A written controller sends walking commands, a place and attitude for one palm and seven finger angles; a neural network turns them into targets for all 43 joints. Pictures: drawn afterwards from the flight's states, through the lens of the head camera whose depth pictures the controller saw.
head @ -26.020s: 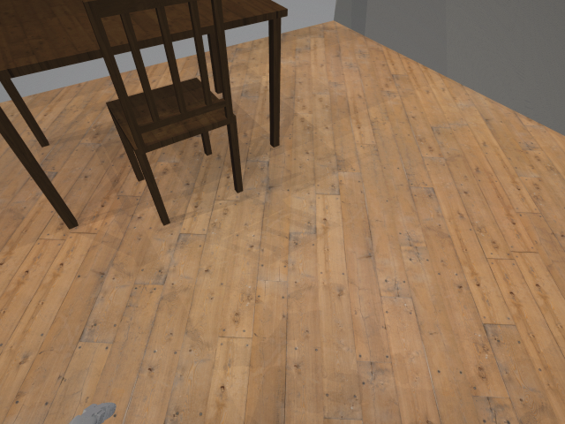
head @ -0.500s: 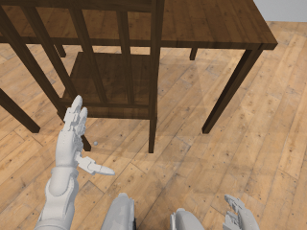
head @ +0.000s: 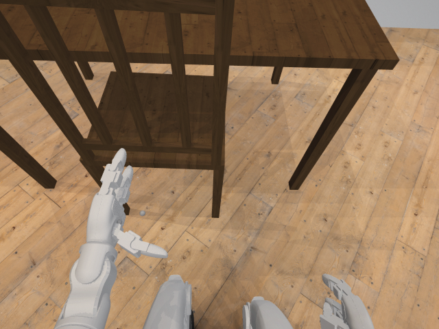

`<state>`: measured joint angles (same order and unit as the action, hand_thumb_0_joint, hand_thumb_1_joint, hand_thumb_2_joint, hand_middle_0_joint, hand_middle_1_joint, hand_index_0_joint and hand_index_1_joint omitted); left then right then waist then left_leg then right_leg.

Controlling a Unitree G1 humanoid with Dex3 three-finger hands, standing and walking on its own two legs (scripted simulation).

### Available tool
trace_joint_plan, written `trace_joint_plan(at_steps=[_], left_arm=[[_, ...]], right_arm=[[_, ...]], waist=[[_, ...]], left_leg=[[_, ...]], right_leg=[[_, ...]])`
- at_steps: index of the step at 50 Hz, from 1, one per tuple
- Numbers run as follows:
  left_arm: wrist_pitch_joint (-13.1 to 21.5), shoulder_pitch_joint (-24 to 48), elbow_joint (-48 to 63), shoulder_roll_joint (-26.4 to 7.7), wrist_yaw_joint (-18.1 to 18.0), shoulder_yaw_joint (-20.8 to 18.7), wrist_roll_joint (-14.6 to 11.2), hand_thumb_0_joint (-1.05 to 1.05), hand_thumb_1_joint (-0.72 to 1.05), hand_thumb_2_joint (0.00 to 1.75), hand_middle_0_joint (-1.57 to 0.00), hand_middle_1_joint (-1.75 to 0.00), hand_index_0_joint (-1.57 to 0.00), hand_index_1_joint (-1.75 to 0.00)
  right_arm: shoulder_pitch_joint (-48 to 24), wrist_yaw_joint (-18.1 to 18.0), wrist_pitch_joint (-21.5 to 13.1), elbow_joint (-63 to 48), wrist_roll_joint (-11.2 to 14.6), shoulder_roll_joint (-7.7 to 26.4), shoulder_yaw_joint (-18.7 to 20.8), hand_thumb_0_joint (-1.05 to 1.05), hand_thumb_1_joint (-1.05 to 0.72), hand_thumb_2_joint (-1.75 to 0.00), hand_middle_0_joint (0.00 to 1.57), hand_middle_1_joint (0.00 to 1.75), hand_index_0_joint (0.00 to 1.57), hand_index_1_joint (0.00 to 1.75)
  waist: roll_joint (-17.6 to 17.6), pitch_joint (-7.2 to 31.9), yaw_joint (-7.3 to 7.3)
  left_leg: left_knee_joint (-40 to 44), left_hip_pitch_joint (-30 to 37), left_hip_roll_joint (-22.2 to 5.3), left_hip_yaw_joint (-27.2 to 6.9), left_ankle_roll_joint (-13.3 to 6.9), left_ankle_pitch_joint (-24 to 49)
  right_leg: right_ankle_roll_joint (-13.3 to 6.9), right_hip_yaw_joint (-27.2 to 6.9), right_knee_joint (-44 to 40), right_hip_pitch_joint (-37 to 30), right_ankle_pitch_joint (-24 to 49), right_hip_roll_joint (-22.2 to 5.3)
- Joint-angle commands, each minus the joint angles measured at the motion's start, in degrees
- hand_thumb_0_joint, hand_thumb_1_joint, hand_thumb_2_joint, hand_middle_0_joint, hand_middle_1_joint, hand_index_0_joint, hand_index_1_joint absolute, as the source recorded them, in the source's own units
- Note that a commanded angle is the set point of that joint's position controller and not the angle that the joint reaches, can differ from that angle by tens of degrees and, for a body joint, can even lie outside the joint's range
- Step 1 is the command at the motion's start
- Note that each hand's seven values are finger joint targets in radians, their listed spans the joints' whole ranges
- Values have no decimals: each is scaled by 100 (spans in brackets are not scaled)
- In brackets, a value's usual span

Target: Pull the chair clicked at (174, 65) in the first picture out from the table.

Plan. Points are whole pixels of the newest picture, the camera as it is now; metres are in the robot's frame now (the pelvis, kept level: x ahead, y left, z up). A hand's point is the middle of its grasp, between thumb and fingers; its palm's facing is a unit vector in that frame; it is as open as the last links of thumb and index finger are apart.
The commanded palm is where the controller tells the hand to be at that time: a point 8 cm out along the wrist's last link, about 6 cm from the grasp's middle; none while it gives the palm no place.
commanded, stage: aim the fingers beside a spindle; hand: left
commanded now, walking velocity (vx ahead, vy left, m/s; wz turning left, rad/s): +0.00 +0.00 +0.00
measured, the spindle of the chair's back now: (131, 93) +0.56 +0.20 +0.05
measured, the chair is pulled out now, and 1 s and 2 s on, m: -0.08 -0.08 -0.08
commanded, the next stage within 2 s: push the fingers through the gap in 0.50 s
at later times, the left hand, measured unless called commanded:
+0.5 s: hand (138, 203) +0.32 +0.15 +0.04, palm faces +0.02 -1.00 -0.04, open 16.9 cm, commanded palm +0.30 +0.21 +0.03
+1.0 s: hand (138, 190) +0.35 +0.16 +0.02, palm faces +0.01 -1.00 -0.01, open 16.9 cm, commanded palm +0.34 +0.21 +0.02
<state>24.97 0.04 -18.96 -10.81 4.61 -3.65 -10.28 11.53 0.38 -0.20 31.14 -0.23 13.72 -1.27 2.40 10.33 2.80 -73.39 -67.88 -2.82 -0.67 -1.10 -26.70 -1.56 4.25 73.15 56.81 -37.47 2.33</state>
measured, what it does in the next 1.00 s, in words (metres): stands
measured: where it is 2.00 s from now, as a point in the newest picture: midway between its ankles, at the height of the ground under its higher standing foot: outside the picture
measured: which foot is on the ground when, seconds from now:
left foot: down 0.00-1.00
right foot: down 0.00-1.00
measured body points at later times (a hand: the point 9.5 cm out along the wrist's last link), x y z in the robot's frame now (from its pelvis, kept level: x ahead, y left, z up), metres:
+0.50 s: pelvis +0.00 +0.00 +0.00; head +0.09 +0.01 +0.44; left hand +0.31 +0.20 +0.04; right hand +0.15 -0.25 -0.10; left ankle +0.07 +0.11 -0.62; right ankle -0.02 -0.11 -0.62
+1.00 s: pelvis +0.00 +0.00 +0.00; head +0.10 +0.02 +0.44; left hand +0.35 +0.21 +0.02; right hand +0.14 -0.24 -0.11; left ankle +0.07 +0.11 -0.62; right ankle -0.02 -0.11 -0.62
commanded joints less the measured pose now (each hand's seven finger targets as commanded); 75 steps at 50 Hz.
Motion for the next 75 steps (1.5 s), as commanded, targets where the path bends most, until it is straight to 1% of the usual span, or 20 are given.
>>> trace_joint_plan(at_steps=[1,4,5,8,13,16,18,20,24,28,32,34,38,45,50,58,64,69,72,75], left_arm=[[753,1123,2259,-868,-201,-416,-26,0,-50,30,-6,-8,-6,-8],[672,802,1647,-1045,-384,-721,80,0,-50,30,-6,-8,-6,-8],[588,836,1278,-754,-360,-499,117,0,-50,30,-6,-8,-6,-8],[336,892,414,-593,-166,-415,111,0,-50,30,-6,-8,-6,-8],[389,1167,1202,-499,244,-164,-129,0,-50,30,-6,-8,-6,-8],[635,1271,2159,-776,89,-291,-153,0,-50,30,-6,-8,-6,-8],[710,1099,2278,-799,-108,-328,-92,0,-50,30,-6,-8,-6,-8],[641,1019,1698,-889,-280,-522,-4,0,-50,30,-6,-8,-6,-8],[383,665,454,-781,-195,-665,52,0,-50,30,-6,-8,-6,-8],[373,926,760,-689,159,-484,-88,0,-50,30,-6,-8,-6,-8],[712,1387,1816,-886,176,-479,-191,0,-50,30,-6,-8,-6,-8],[815,1729,1777,-968,59,-482,-125,0,-50,30,-6,-8,-6,-8],[671,1681,759,-835,-28,-570,-31,0,-50,30,-6,-8,-6,-8],[248,1908,650,-946,97,-674,-47,0,-50,30,-6,-8,-6,-8],[491,2436,945,-906,-103,-618,-18,0,-50,30,-6,-8,-6,-8],[385,2826,-394,-957,-13,-723,125,0,-50,30,-6,-8,-6,-8],[584,3695,-23,-1210,-25,-940,39,0,-50,30,-6,-8,-6,-8],[645,3793,-295,-1247,-100,-959,160,0,-50,30,-6,-8,-6,-8],[508,3713,-656,-974,-91,-755,208,0,-50,30,-6,-8,-6,-8],[356,3727,-1201,-1096,-96,-924,231,0,-50,30,-6,-8,-6,-8]], right_arm=[[-3,-116,-315,-735,-14,748,357,0,-90,-90,20,30,20,30],[40,-96,-274,-643,-34,748,338,0,-90,-90,20,30,20,30],[-15,-84,-242,-622,-31,717,315,0,-90,-90,20,30,20,30],[-15,-59,-159,-613,14,775,309,0,-90,-90,20,30,20,30],[-53,-108,-211,-783,67,787,350,0,-90,-90,20,30,20,30],[-4,-135,-314,-750,44,755,356,0,-90,-90,20,30,20,30],[10,-137,-353,-713,12,732,351,0,-90,-90,20,30,20,30],[35,-128,-313,-588,-10,745,325,0,-90,-90,20,30,20,30],[34,-73,-198,-569,11,770,330,0,-90,-90,20,30,20,30],[-36,-78,-182,-728,54,792,340,0,-90,-90,20,30,20,30],[-4,-152,-324,-675,31,771,355,0,-90,-90,20,30,20,30],[45,-173,-382,-534,0,798,339,0,-90,-90,20,30,20,30],[70,-146,-356,-359,-34,813,345,0,-90,-90,20,30,20,30],[123,-125,-193,-539,37,859,357,0,-90,-90,20,30,20,30],[188,-119,-227,-458,-5,810,355,0,-90,-90,20,30,20,30],[340,-66,-97,-308,-16,873,353,0,-90,-90,20,30,20,30],[459,-90,-111,-288,-32,894,368,0,-90,-90,20,30,20,30],[599,-63,-97,-157,-71,920,397,0,-90,-90,20,30,20,30],[631,-18,-14,-127,-63,903,405,0,-90,-90,20,30,20,30],[695,3,83,-120,-44,938,398,0,-90,-90,20,30,20,30]], waist=[[493,2377,-38],[103,1951,-10],[32,1696,78],[-298,1231,122],[89,2068,28],[571,2507,-15],[463,2416,15],[133,1905,97],[-350,1250,61],[-68,1710,-1],[406,2278,29],[408,2103,182],[49,1685,206],[248,2210,24],[381,2329,131],[41,1830,225],[446,2437,206],[511,2572,243],[371,2433,291],[79,2089,306]], left_leg=[[822,3204,80,-332,-62,1591],[799,2685,84,-320,-80,1371],[766,2497,105,-276,-86,1199],[750,1940,139,-214,-83,564],[729,2425,147,-145,-113,1024],[786,3190,92,-255,-86,1632],[796,3202,75,-286,-83,1702],[776,2725,80,-293,-94,1369],[717,1858,146,-160,-98,711],[708,2030,170,-80,-103,889],[718,2803,108,-197,-97,1394],[647,2789,66,-299,-101,1357],[581,2265,90,-284,-83,908],[761,2666,100,-243,-63,1209],[738,2997,62,-352,-39,1479],[729,2378,102,-268,-54,947],[737,2933,60,-366,-21,1278],[703,3105,37,-402,3,1561],[736,3042,34,-383,7,1549],[777,2714,47,-355,-9,1331]], right_leg=[[-15,-192,-1192,2,1895,36],[3,-180,-1196,-37,1801,74],[27,-185,-1218,72,1734,63],[36,-232,-1344,154,1283,57],[27,-333,-1345,-191,1721,7],[-13,-247,-1251,-148,2036,34],[4,-214,-1232,-91,2051,39],[33,-196,-1257,3,1849,63],[48,-280,-1360,16,1443,60],[40,-387,-1364,-240,1697,13],[11,-301,-1258,-144,1926,45],[11,-240,-1166,207,1781,70],[26,-211,-1160,395,1467,62],[5,-222,-1225,65,1747,51],[4,-165,-1149,267,1832,73],[15,-210,-1244,342,1528,71],[-16,-201,-1144,425,1660,91],[-22,-158,-1090,486,1829,100],[-4,-131,-1134,515,1855,94],[4,-132,-1200,494,1743,101]])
